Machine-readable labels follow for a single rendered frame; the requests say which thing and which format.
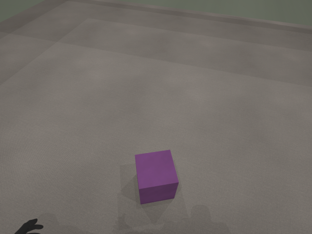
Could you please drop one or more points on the left robot hand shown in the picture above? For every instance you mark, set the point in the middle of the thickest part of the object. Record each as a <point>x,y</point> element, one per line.
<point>29,226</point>

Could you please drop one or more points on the carton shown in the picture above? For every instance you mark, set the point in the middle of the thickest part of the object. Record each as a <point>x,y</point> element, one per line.
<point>156,175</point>

